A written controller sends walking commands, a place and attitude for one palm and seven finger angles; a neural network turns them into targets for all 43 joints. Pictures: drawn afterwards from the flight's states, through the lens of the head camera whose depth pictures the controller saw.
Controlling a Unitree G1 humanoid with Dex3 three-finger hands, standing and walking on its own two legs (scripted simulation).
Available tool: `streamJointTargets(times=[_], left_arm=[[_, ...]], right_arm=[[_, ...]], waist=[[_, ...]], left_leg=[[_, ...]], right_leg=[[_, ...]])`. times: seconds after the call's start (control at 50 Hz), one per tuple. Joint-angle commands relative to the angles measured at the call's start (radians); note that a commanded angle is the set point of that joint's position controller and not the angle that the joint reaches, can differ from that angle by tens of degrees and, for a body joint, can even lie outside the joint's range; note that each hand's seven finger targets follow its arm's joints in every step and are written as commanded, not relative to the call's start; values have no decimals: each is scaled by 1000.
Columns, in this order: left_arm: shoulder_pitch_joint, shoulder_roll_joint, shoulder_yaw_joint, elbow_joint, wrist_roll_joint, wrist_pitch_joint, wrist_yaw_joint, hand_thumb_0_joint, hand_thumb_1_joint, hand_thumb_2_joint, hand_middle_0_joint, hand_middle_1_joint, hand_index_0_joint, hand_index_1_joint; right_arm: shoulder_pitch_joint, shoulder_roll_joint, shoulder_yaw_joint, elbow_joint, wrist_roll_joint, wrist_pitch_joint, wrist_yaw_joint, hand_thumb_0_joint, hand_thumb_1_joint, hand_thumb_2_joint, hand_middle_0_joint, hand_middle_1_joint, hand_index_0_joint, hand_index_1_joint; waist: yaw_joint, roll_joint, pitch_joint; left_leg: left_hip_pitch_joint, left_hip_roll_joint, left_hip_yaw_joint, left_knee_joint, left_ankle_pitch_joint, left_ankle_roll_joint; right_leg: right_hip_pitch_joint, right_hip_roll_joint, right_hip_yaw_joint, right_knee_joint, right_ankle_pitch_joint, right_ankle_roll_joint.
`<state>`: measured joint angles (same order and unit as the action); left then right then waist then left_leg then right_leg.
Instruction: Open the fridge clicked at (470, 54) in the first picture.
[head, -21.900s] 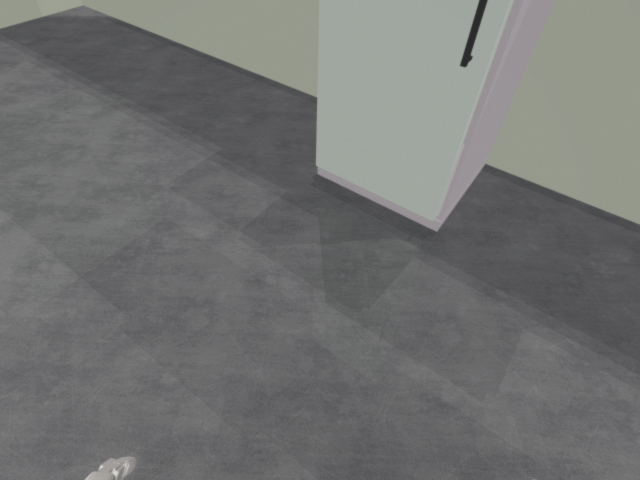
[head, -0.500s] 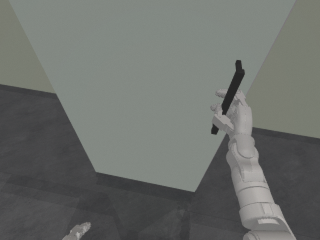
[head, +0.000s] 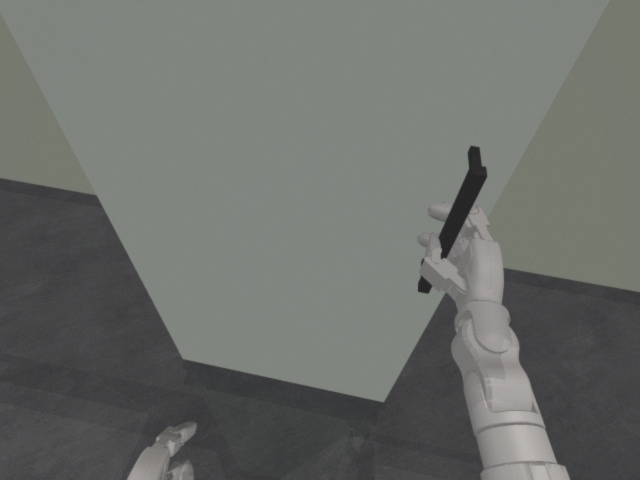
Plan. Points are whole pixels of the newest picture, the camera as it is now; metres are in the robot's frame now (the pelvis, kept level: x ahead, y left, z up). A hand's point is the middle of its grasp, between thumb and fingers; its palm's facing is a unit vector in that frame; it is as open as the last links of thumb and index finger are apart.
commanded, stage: pull the door a little, standing still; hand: right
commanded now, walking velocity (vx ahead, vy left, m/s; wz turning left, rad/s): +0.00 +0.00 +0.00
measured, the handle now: (446, 229) +0.43 -0.12 +0.10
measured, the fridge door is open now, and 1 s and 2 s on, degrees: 0 13 48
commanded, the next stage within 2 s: walk backward, drawing the door open in 0.12 s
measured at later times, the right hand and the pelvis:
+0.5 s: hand (424, 306) +0.30 -0.08 +0.10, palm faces -0.10 +0.97 -0.22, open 5.6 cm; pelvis +0.09 +0.01 +0.03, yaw +0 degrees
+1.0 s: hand (401, 338) +0.26 -0.05 +0.10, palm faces +0.31 +0.93 -0.22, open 5.8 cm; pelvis +0.07 +0.13 +0.01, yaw -18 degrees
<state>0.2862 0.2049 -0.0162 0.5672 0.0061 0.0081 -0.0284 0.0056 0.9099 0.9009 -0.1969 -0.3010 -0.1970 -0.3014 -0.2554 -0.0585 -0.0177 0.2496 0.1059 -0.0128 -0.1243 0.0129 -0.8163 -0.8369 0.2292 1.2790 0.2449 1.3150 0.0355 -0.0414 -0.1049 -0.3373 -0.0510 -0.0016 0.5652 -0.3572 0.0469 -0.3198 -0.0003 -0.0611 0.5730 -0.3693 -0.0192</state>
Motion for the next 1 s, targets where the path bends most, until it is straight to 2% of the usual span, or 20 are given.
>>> streamJointTargets(times=[0.0, 0.14, 0.2, 0.22, 0.28, 0.3, 0.34, 0.36, 0.46, 0.5, 0.54, 0.58, 0.64, 0.74, 0.78, 0.8, 0.82, 0.84, 0.9, 0.98], left_arm=[[-71, 97, 42, -192, -7, -26, -1, 0, 900, 900, -200, -300, -200, -300], [-169, 78, 29, -250, -22, -31, -20, 0, 900, 900, -200, -300, -200, -300], [-168, 79, 34, -279, -16, -29, -27, 0, 900, 900, -200, -300, -200, -300], [-120, 146, 28, -212, -6, -16, 40, 0, 900, 900, -200, -300, -200, -300], [-125, 122, 32, -242, 12, 3, 90, 0, 900, 900, -200, -300, -200, -300], [-105, 109, 25, -243, 12, 8, 96, 0, 900, 900, -200, -300, -200, -300], [-93, 121, 38, -232, 33, 10, 84, 0, 900, 900, -200, -300, -200, -300], [-95, 109, 35, -210, 48, 7, 62, 0, 900, 900, -200, -300, -200, -300], [-118, 66, 34, -266, 8, -39, 63, 0, 900, 900, -200, -300, -200, -300], [-203, 63, 25, -304, -8, -69, 94, 0, 900, 900, -200, -300, -200, -300], [-231, 42, -22, -343, 12, -121, 125, 0, 900, 900, -200, -300, -200, -300], [-175, 44, -33, -288, 25, -144, 109, 0, 900, 900, -200, -300, -200, -300], [-103, 50, 1, -194, 21, -93, 86, 0, 900, 900, -200, -300, -200, -300], [-188, 35, 18, -171, 2, -65, 90, 0, 900, 900, -200, -300, -200, -300], [-199, 54, 24, -164, 5, -78, 97, 0, 900, 900, -200, -300, -200, -300], [-184, 63, 9, -162, 5, -88, 100, 0, 900, 900, -200, -300, -200, -300], [-208, 102, 4, -204, 22, -92, 96, 0, 900, 900, -200, -300, -200, -300], [-204, 83, -6, -222, 48, -99, 95, 0, 900, 900, -200, -300, -200, -300], [-279, 55, 5, -209, 29, -84, 104, 0, 900, 900, -200, -300, -200, -300], [-234, 87, 30, -165, 11, -138, 107, 0, 900, 900, -200, -300, -200, -300]], right_arm=[[105, -18, 48, -473, 1, -69, 44, 0, -900, -900, 450, 1400, 450, 1400], [509, 35, 151, -825, -1, -72, 38, 0, -900, -900, 450, 1400, 450, 1400], [711, -3, 142, -1033, -15, -84, 23, 0, -900, -900, 450, 1400, 450, 1400], [161, -341, -12, -934, -103, -135, 21, 0, -900, -900, 450, 1400, 450, 1400], [531, -169, 76, -801, -113, -138, 41, 0, -900, -900, 450, 1400, 450, 1400], [538, -126, 132, -831, -106, -141, 59, 0, -900, -900, 450, 1400, 450, 1400], [548, -127, 163, -872, -92, -135, 67, 0, -900, -900, 450, 1400, 450, 1400], [551, -117, 174, -878, -122, -128, 49, 0, -900, -900, 450, 1400, 450, 1400], [628, -119, 157, -929, -104, -80, 30, 0, -900, -900, 450, 1400, 450, 1400], [650, -181, 84, -1014, -94, -112, 29, 0, -900, -900, 450, 1400, 450, 1400], [692, -227, 18, -1000, -104, -128, 15, 0, -900, -900, 450, 1400, 450, 1400], [758, -168, 67, -905, -97, -124, 17, 0, -900, -900, 450, 1400, 450, 1400], [634, -142, 90, -895, -136, -194, 31, 0, -900, -900, 450, 1400, 450, 1400], [552, -163, 87, -954, -147, -170, 26, 0, -900, -900, 450, 1400, 450, 1400], [493, -163, 110, -977, -156, -157, 25, 0, -900, -900, 450, 1400, 450, 1400], [516, -155, 120, -959, -151, -162, 22, 0, -900, -900, 450, 1400, 450, 1400], [556, -142, 125, -946, -148, -176, 15, 0, -900, -900, 450, 1400, 450, 1400], [600, -182, 91, -928, -170, -182, -14, 0, -900, -900, 450, 1400, 450, 1400], [582, -207, 47, -948, -164, -167, -30, 0, -900, -900, 450, 1400, 450, 1400], [521, -169, 70, -890, -147, -132, -45, 0, -900, -900, 450, 1400, 450, 1400]], waist=[[-103, 114, -359], [-109, 41, -146], [-106, 79, -172], [12, 165, -148], [-21, 122, -158], [3, 27, -161], [26, -309, -124], [20, -299, -79], [-18, 62, -5], [-94, 140, -78], [-134, 198, -60], [-102, 213, 84], [-9, 194, -129], [-9, 292, -13], [15, 248, 39], [36, 56, 48], [6, -336, 35], [-37, -331, 10], [-42, -29, 22], [-52, -146, -11]], left_leg=[[389, 87, -12, 40, 1070, -40], [239, 47, 35, -41, 600, -2], [326, 80, 15, -5, 907, -18], [324, 162, -88, -53, 1081, -50], [405, 188, -11, 104, 1212, -48], [275, 143, 33, 220, 1131, -71], [-344, -37, 86, 495, 32, -90], [-420, -39, 70, 495, -196, -60], [17, -48, 166, -156, 287, -9], [568, 173, -23, -142, 1087, 95], [440, 406, -176, -114, 1389, 119], [441, 362, -205, -101, 1394, 88], [270, 312, -57, -156, 1026, -35], [-79, 202, 106, -418, 342, -252], [-138, 143, 177, -360, 251, -217], [-173, 119, 164, -152, 143, -209], [-179, 47, 124, 319, -115, -183], [-118, 78, -116, 651, -193, -113], [-42, 57, -151, 561, -103, -81], [125, -15, 73, 109, -98, -85]], right_leg=[[77, -10, 15, 20, 741, -8], [113, -24, 33, -49, 529, 6], [100, -24, 40, -2, 656, -6], [79, -22, 67, 55, 635, -37], [16, -6, 80, 65, 635, -26], [165, -26, 98, -20, 842, -41], [702, -189, 310, -99, 1717, -82], [723, -215, 342, -53, 1716, -57], [416, -93, 229, 55, 1377, 81], [-82, 50, 147, 306, 348, 58], [-178, 119, 166, 529, -280, -7], [-317, 101, 103, 580, -245, -8], [-78, 25, 59, 642, -87, 29], [198, 67, -157, 381, -86, 27], [339, 36, -166, 51, -42, 10], [402, -32, -72, -222, 87, -8], [280, -318, 332, -411, 144, -91], [29, -570, 746, -408, 214, -204], [-38, -420, 503, -396, 22, -179], [7, -220, 277, -417, -102, -53]])
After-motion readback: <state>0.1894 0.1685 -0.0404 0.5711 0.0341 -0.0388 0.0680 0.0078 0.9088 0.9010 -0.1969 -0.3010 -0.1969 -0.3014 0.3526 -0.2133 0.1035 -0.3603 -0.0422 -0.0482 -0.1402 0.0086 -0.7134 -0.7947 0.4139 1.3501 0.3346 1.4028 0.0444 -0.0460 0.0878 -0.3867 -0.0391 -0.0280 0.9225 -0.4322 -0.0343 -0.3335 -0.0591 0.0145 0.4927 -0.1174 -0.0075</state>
